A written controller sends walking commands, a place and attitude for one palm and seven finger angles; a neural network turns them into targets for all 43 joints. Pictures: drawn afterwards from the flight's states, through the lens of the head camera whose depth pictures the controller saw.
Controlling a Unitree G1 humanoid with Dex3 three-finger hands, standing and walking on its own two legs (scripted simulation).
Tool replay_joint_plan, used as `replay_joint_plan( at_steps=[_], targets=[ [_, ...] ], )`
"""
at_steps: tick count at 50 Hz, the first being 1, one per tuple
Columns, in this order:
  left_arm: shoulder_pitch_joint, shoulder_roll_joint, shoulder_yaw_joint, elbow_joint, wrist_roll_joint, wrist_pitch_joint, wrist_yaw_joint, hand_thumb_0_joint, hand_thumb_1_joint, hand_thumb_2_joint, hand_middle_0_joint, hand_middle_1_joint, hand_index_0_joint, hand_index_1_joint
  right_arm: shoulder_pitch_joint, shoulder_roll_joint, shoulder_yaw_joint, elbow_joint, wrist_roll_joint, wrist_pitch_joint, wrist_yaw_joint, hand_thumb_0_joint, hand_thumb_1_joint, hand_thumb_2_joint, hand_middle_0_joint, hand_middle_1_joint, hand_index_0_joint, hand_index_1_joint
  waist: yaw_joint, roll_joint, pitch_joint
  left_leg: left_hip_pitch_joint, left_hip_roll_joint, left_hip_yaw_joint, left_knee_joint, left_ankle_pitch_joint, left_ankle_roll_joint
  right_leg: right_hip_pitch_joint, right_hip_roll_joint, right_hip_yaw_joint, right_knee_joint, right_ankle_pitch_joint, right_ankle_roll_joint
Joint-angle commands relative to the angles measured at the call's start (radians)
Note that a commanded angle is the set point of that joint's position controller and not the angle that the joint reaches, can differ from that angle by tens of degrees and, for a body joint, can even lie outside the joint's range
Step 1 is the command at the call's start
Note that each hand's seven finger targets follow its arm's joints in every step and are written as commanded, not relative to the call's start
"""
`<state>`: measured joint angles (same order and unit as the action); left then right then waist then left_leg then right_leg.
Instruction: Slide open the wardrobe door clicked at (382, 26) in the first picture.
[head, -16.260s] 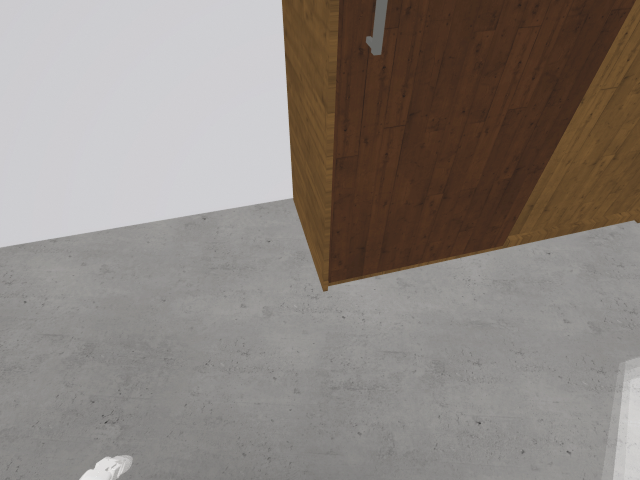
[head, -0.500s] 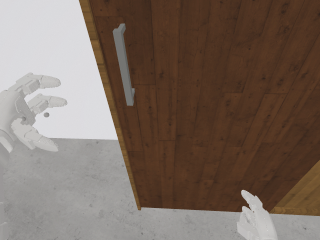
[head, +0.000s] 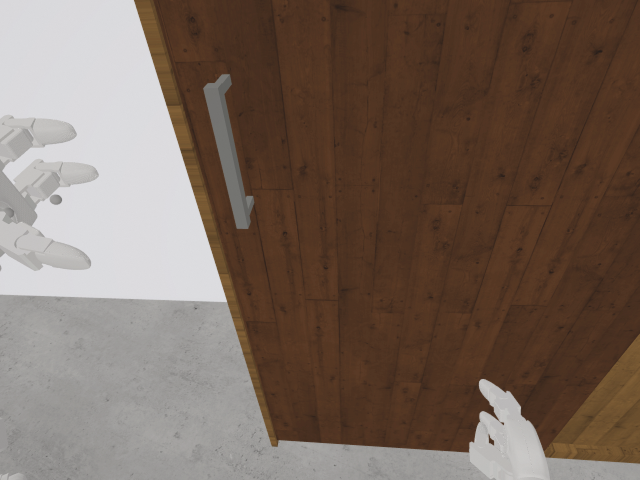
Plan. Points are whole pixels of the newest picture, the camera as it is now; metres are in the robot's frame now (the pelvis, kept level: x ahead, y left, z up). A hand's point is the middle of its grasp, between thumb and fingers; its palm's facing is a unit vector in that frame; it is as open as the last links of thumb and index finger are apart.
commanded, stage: move the hooked fingers beside the handle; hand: left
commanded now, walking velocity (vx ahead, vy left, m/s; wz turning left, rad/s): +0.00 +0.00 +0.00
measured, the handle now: (234, 156) +0.43 +0.16 +0.24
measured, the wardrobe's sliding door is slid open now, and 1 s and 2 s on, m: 0.00 0.00 0.00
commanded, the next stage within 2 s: none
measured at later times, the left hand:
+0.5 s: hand (112, 208) +0.32 +0.27 +0.23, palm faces +0.08 -0.99 -0.12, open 14.0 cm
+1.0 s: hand (132, 196) +0.34 +0.26 +0.24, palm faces +0.10 -0.99 -0.05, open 14.0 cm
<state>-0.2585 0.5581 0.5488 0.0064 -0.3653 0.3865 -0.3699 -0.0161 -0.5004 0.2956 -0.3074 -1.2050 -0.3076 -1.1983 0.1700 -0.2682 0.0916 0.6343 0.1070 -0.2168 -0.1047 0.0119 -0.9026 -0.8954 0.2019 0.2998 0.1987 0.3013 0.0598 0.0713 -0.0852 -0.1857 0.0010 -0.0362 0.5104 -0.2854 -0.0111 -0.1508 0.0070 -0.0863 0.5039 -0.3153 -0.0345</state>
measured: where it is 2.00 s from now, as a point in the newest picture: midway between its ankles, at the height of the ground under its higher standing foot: outside the picture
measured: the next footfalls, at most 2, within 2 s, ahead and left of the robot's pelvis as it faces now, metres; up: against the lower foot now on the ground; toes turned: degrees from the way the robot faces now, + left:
none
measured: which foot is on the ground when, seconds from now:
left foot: down 0.00-1.00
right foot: down 0.00-1.00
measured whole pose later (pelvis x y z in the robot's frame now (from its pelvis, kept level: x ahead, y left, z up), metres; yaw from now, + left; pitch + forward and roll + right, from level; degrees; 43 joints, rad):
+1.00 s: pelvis +0.00 +0.03 +0.00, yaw -1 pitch -1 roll +0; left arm -0.40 0.43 0.36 0.07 -0.27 0.46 -0.21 -0.02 -0.50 0.30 -0.30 -1.20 -0.30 -1.20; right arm 0.15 -0.24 0.09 0.62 0.09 -0.15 -0.10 0.01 -0.90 -0.90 0.20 0.30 0.20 0.30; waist 0.04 0.05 -0.06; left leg -0.19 -0.03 -0.01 0.48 -0.27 0.02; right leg -0.16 -0.03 -0.06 0.49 -0.30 0.00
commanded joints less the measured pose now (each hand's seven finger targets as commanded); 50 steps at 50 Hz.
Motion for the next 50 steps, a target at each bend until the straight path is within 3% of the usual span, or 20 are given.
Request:
replay_joint_plan(
  at_steps=[1,2,4,8,10,12,15,16,19,21,22,23,25,27,31,34,38,42,47,50],
  targets=[
    [-0.28,0.233,-0.033,0.022,0.056,0.069,-0.005,0.0,-0.5,0.3,-0.3,-1.2,-0.3,-1.2,-0.157,-0.135,-0.052,-0.172,0.021,-0.039,-0.003,0.0,-0.9,-0.9,0.2,0.3,0.2,0.3,-0.023,0.0,0.008,0.024,-0.018,-0.005,-0.033,0.189,0.05,-0.124,-0.043,0.057,-0.099,0.273,0.046],
    [-0.287,0.199,-0.074,0.021,0.053,0.073,-0.021,0.0,-0.5,0.3,-0.3,-1.2,-0.3,-1.2,-0.16,-0.138,-0.056,-0.181,0.023,-0.035,-0.003,0.0,-0.9,-0.9,0.2,0.3,0.2,0.3,-0.032,-0.066,-0.008,0.025,-0.01,-0.013,-0.015,0.186,0.047,-0.109,-0.056,0.082,-0.098,0.311,0.059],
    [-0.391,0.211,-0.098,-0.078,0.05,0.047,-0.057,0.0,-0.5,0.3,-0.3,-1.2,-0.3,-1.2,-0.17,-0.136,-0.057,-0.196,0.025,-0.035,-0.008,0.0,-0.9,-0.9,0.2,0.3,0.2,0.3,-0.042,-0.077,-0.103,0.07,-0.02,-0.016,-0.005,0.193,0.061,-0.087,-0.05,0.077,-0.081,0.319,0.063],
    [-0.522,0.327,0.032,-0.336,0.008,-0.122,-0.043,0.0,-0.5,0.3,-0.3,-1.2,-0.3,-1.2,-0.193,-0.107,-0.047,-0.204,0.004,-0.06,-0.023,0.0,-0.9,-0.9,0.2,0.3,0.2,0.3,-0.019,0.006,-0.299,0.17,-0.027,-0.018,-0.009,0.249,0.059,0.013,-0.038,0.066,-0.06,0.332,0.035],
    [-0.482,0.346,0.1,-0.278,-0.003,-0.166,-0.005,0.0,-0.5,0.3,-0.3,-1.2,-0.3,-1.2,-0.179,-0.099,-0.045,-0.188,-0.003,-0.07,-0.027,0.0,-0.9,-0.9,0.2,0.3,0.2,0.3,-0.004,-0.003,-0.283,0.164,-0.023,-0.023,-0.021,0.248,0.054,0.018,-0.033,0.052,-0.062,0.321,0.03],
    [-0.418,0.375,0.147,-0.142,0.01,-0.146,0.033,0.0,-0.5,0.3,-0.3,-1.2,-0.3,-1.2,-0.162,-0.104,-0.05,-0.158,-0.007,-0.065,-0.022,0.0,-0.9,-0.9,0.2,0.3,0.2,0.3,0.014,-0.008,-0.195,0.111,-0.019,-0.016,-0.034,0.223,0.051,0.001,-0.034,0.055,-0.089,0.292,0.03],
    [-0.418,0.283,0.044,0.055,0.048,-0.032,0.061,0.0,-0.5,0.3,-0.3,-1.2,-0.3,-1.2,-0.16,-0.114,-0.045,-0.148,0.004,-0.044,-0.016,0.0,-0.9,-0.9,0.2,0.3,0.2,0.3,-0.002,0.006,-0.024,0.032,-0.017,-0.013,-0.068,0.172,0.042,-0.091,-0.037,0.037,-0.098,0.223,0.028],
    [-0.424,0.274,0.014,0.076,0.065,0.003,0.064,0.0,-0.5,0.3,-0.3,-1.2,-0.3,-1.2,-0.159,-0.119,-0.045,-0.153,0.008,-0.036,-0.014,0.0,-0.9,-0.9,0.2,0.3,0.2,0.3,-0.005,0.05,-0.018,0.032,-0.016,-0.013,-0.073,0.17,0.04,-0.101,-0.039,0.037,-0.097,0.211,0.024],
    [-0.421,0.212,-0.078,0.018,0.085,0.052,0.039,0.0,-0.5,0.3,-0.3,-1.2,-0.3,-1.2,-0.158,-0.123,-0.052,-0.192,0.016,-0.022,-0.002,0.0,-0.9,-0.9,0.2,0.3,0.2,0.3,-0.015,-0.001,-0.093,0.066,-0.014,-0.012,-0.056,0.227,0.048,-0.073,-0.039,0.036,-0.079,0.283,0.024],
    [-0.468,0.177,-0.112,-0.106,0.076,0.017,0.022,0.0,-0.5,0.3,-0.3,-1.2,-0.3,-1.2,-0.16,-0.116,-0.053,-0.214,0.011,-0.025,-0.001,0.0,-0.9,-0.9,0.2,0.3,0.2,0.3,-0.027,-0.013,-0.181,0.126,-0.013,-0.022,-0.043,0.262,0.051,-0.056,-0.035,0.028,-0.059,0.315,0.019],
    [-0.442,0.165,-0.113,-0.147,0.059,-0.014,0.014,0.0,-0.5,0.3,-0.3,-1.2,-0.3,-1.2,-0.161,-0.109,-0.051,-0.217,0.007,-0.026,0.0,0.0,-0.9,-0.9,0.2,0.3,0.2,0.3,-0.027,-0.054,-0.197,0.137,-0.007,-0.021,-0.036,0.28,0.054,-0.037,-0.033,0.032,-0.063,0.34,0.019],
    [-0.455,0.222,-0.042,-0.197,0.046,-0.046,0.015,0.0,-0.5,0.3,-0.3,-1.2,-0.3,-1.2,-0.161,-0.114,-0.055,-0.218,0.003,-0.029,-0.003,0.0,-0.9,-0.9,0.2,0.3,0.2,0.3,-0.019,-0.078,-0.26,0.154,-0.01,-0.023,-0.034,0.292,0.056,-0.006,-0.029,0.034,-0.056,0.356,0.022],
    [-0.485,0.238,-0.001,-0.234,0.024,-0.096,0.021,0.0,-0.5,0.3,-0.3,-1.2,-0.3,-1.2,-0.169,-0.104,-0.049,-0.211,-0.002,-0.036,-0.01,0.0,-0.9,-0.9,0.2,0.3,0.2,0.3,-0.013,-0.055,-0.291,0.177,-0.012,-0.018,-0.032,0.308,0.053,0.013,-0.027,0.034,-0.047,0.373,0.021],
    [-0.464,0.275,0.048,-0.211,0.021,-0.116,0.051,0.0,-0.5,0.3,-0.3,-1.2,-0.3,-1.2,-0.159,-0.102,-0.05,-0.187,-0.009,-0.041,-0.009,0.0,-0.9,-0.9,0.2,0.3,0.2,0.3,0.003,-0.037,-0.244,0.159,-0.006,-0.023,-0.043,0.299,0.045,-0.001,-0.026,0.032,-0.062,0.348,0.018],
    [-0.509,0.194,-0.034,-0.076,0.07,-0.04,0.114,0.0,-0.5,0.3,-0.3,-1.2,-0.3,-1.2,-0.156,-0.103,-0.047,-0.161,-0.004,-0.031,-0.011,0.0,-0.9,-0.9,0.2,0.3,0.2,0.3,-0.015,0.043,-0.096,0.104,-0.005,-0.026,-0.08,0.24,0.032,-0.081,-0.03,0.021,-0.074,0.258,0.011],
    [-0.506,0.139,-0.106,-0.135,0.095,0.009,0.121,0.0,-0.5,0.3,-0.3,-1.2,-0.3,-1.2,-0.163,-0.1,-0.05,-0.183,-0.002,-0.019,-0.005,0.0,-0.9,-0.9,0.2,0.3,0.2,0.3,-0.013,0.083,-0.132,0.128,-0.005,-0.025,-0.075,0.299,0.03,-0.051,-0.036,0.023,-0.065,0.304,0.003],
    [-0.496,0.078,-0.155,-0.224,0.074,-0.008,0.1,0.0,-0.5,0.3,-0.3,-1.2,-0.3,-1.2,-0.161,-0.098,-0.052,-0.196,-0.005,-0.011,-0.002,0.0,-0.9,-0.9,0.2,0.3,0.2,0.3,-0.027,-0.029,-0.212,0.181,0.005,-0.035,-0.059,0.355,0.034,-0.03,-0.027,0.015,-0.054,0.356,0.007],
    [-0.435,0.167,-0.04,-0.177,0.054,-0.025,0.12,0.0,-0.5,0.3,-0.3,-1.2,-0.3,-1.2,-0.16,-0.103,-0.054,-0.175,-0.015,-0.007,-0.004,0.0,-0.9,-0.9,0.2,0.3,0.2,0.3,0.001,-0.093,-0.212,0.164,0.003,-0.034,-0.06,0.351,0.032,-0.006,-0.025,0.017,-0.058,0.37,0.01],
    [-0.512,0.148,-0.078,-0.126,0.091,0.018,0.179,0.0,-0.5,0.3,-0.3,-1.2,-0.3,-1.2,-0.174,-0.099,-0.052,-0.167,-0.007,0.013,-0.001,0.0,-0.9,-0.9,0.2,0.3,0.2,0.3,-0.011,-0.026,-0.132,0.118,0.001,-0.022,-0.073,0.291,0.029,-0.046,-0.032,0.025,-0.076,0.302,0.009],
    [-0.617,0.077,-0.175,-0.15,0.11,0.012,0.185,0.0,-0.5,0.3,-0.3,-1.2,-0.3,-1.2,-0.17,-0.091,-0.046,-0.175,-0.006,0.021,-0.005,0.0,-0.9,-0.9,0.2,0.3,0.2,0.3,-0.04,0.038,-0.155,0.145,-0.002,-0.026,-0.075,0.287,0.027,-0.058,-0.032,0.025,-0.071,0.285,0.004]
  ],
)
